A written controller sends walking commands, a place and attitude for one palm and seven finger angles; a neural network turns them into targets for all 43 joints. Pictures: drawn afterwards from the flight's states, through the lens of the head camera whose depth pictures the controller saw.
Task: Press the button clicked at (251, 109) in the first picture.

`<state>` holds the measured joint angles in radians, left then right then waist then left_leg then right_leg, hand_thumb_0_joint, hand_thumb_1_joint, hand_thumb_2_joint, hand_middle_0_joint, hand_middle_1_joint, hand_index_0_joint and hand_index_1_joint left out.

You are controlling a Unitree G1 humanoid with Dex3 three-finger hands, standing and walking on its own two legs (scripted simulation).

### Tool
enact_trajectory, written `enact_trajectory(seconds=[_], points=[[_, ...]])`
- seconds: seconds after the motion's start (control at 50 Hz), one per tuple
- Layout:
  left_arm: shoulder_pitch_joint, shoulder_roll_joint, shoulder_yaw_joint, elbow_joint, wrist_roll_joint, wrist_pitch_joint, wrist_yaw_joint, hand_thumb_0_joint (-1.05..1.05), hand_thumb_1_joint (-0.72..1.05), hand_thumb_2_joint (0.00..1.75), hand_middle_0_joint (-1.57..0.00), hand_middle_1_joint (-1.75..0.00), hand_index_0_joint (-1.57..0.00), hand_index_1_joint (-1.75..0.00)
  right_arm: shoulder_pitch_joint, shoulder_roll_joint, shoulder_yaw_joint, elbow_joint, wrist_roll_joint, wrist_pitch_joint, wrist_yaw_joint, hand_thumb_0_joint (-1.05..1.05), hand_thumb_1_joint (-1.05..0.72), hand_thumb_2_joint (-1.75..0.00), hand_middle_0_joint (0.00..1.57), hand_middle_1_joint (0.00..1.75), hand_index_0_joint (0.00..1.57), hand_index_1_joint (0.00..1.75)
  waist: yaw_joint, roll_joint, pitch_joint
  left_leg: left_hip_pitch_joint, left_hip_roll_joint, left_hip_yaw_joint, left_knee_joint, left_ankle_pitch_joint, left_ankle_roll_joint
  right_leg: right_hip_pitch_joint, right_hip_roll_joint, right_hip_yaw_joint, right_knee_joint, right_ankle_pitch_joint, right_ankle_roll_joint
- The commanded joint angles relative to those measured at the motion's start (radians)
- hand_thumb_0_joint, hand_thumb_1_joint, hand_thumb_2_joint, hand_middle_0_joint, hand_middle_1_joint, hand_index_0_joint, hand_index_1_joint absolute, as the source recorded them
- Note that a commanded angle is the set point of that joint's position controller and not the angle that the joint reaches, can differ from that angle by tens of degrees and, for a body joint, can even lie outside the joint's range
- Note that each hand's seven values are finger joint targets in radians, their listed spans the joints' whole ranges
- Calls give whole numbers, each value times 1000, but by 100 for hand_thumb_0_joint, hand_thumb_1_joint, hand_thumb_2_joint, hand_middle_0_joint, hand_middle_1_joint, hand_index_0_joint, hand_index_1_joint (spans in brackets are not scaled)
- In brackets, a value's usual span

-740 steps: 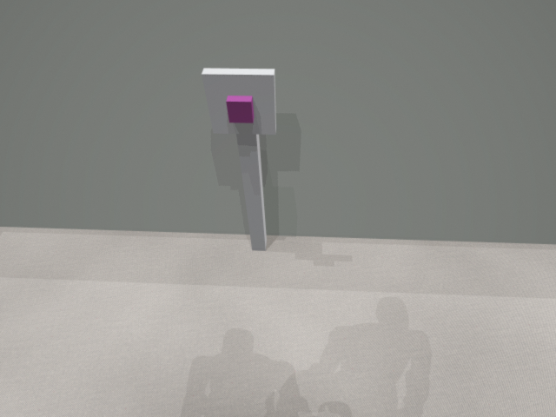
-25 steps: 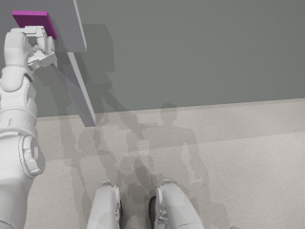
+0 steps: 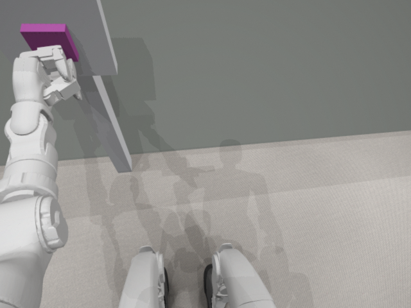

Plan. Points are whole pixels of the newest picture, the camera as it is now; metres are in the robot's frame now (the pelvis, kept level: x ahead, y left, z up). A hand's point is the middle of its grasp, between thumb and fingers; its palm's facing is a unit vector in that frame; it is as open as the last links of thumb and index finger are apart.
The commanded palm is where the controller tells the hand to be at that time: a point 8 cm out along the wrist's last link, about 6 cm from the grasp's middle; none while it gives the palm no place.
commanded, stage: pull the fist back off the button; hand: left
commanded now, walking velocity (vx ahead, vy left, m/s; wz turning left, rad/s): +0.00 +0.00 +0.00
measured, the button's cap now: (52, 40) +0.58 +0.24 +0.09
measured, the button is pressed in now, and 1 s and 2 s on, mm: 9 0 0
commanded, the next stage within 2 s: draw the hand back to the body in 0.62 s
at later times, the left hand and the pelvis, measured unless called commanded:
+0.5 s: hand (77, 113) +0.45 +0.19 +0.05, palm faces +0.09 -1.00 -0.03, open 3.1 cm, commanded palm +0.42 +0.24 +0.07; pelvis +0.06 +0.00 +0.03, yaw +1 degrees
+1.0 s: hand (53, 122) +0.40 +0.20 +0.11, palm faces +0.11 -0.99 -0.05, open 3.1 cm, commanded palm +0.36 +0.25 +0.12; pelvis +0.07 -0.01 +0.06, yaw +1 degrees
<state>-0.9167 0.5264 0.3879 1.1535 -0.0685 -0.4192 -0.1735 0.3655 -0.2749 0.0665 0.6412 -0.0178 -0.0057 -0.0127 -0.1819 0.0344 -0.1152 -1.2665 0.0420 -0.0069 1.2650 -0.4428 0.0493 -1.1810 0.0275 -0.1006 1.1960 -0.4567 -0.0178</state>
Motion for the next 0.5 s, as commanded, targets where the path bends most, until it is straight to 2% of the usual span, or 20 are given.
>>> enact_trajectory(seconds=[0.0,0.02,0.06,0.14,0.16,0.18,0.2,0.3,0.32,0.34,0.38,0.4,0.44,0.46,0.48], points=[[-373,182,10,-301,-37,-72,18,0,90,90,-130,-150,-130,-150,125,-192,-89,-65,1,-2,-3,0,-90,-90,20,30,20,30,6,152,-518,550,-2,-118,-227,46,-24,143,15,55,-188,15,-10],[-345,141,-11,-314,-44,-74,17,0,90,90,-130,-150,-130,-150,121,-184,-93,-67,3,1,0,0,-90,-90,20,30,20,30,4,136,-521,560,-5,-106,-223,73,-22,161,16,57,-199,33,-7],[-261,156,16,-324,-54,-79,20,0,90,90,-130,-150,-130,-150,112,-181,-96,-70,7,12,1,0,-90,-90,20,30,20,30,23,93,-495,535,-8,-87,-224,97,-21,214,18,62,-213,48,-6],[-170,87,-24,-393,-64,-101,17,0,90,90,-130,-150,-130,-150,83,-165,-101,-83,12,23,4,0,-90,-90,20,30,20,30,36,92,-463,566,-11,-75,-235,154,-25,241,18,59,-219,93,-8],[-140,76,-26,-403,-69,-105,18,0,90,90,-130,-150,-130,-150,76,-164,-102,-87,13,26,4,0,-90,-90,20,30,20,30,41,74,-462,564,-12,-71,-236,159,-24,256,17,59,-223,100,-7],[-108,87,-11,-431,-73,-115,20,0,90,90,-130,-150,-130,-150,71,-163,-106,-90,13,27,3,0,-90,-90,20,30,20,30,52,81,-473,582,-12,-69,-233,202,-25,272,17,61,-218,134,-10],[-66,72,-18,-455,-77,-118,20,0,90,90,-130,-150,-130,-150,66,-159,-106,-99,14,29,5,0,-90,-90,20,30,20,30,64,100,-490,603,-14,-66,-239,235,-28,288,17,59,-216,159,-10],[114,-22,-71,-565,-101,-108,20,0,90,90,-130,-150,-130,-150,38,-143,-116,-116,24,39,10,0,-90,-90,20,30,20,30,76,79,-477,661,-12,-52,-239,393,-33,335,16,55,-215,303,-6],[151,-26,-70,-591,-106,-104,20,0,90,90,-130,-150,-130,-150,32,-141,-117,-123,25,39,12,0,-90,-90,20,30,20,30,87,70,-480,647,-15,-47,-238,397,-33,360,14,57,-215,317,-4],[178,-24,-67,-591,-107,-99,22,0,90,90,-130,-150,-130,-150,26,-140,-118,-124,27,40,11,0,-90,-90,20,30,20,30,85,41,-455,632,-15,-43,-242,388,-32,373,14,58,-219,326,-2],[213,-38,-72,-630,-115,-98,26,0,90,90,-130,-150,-130,-150,13,-135,-117,-133,29,37,9,0,-90,-90,20,30,20,30,91,39,-441,610,-21,-36,-238,395,-28,397,12,66,-217,353,-2],[232,-31,-63,-657,-115,-101,29,0,90,90,-130,-150,-130,-150,8,-133,-120,-131,29,35,8,0,-90,-90,20,30,20,30,94,39,-457,622,-19,-33,-236,417,-30,408,11,67,-212,379,0],[272,-56,-79,-701,-123,-106,26,0,90,90,-130,-150,-130,-150,-8,-125,-119,-138,31,30,8,0,-90,-90,20,30,20,30,99,52,-454,625,-22,-26,-235,415,-30,422,10,71,-215,391,1],[281,-49,-75,-722,-123,-112,24,0,90,90,-130,-150,-130,-150,-13,-126,-120,-139,30,27,6,0,-90,-90,20,30,20,30,101,32,-458,619,-22,-28,-235,415,-31,434,9,71,-212,393,1],[286,-61,-91,-750,-122,-118,23,0,90,90,-130,-150,-130,-150,-19,-124,-120,-142,30,23,4,0,-90,-90,20,30,20,30,101,67,-464,641,-21,-31,-233,443,-32,421,9,72,-205,402,-3]])
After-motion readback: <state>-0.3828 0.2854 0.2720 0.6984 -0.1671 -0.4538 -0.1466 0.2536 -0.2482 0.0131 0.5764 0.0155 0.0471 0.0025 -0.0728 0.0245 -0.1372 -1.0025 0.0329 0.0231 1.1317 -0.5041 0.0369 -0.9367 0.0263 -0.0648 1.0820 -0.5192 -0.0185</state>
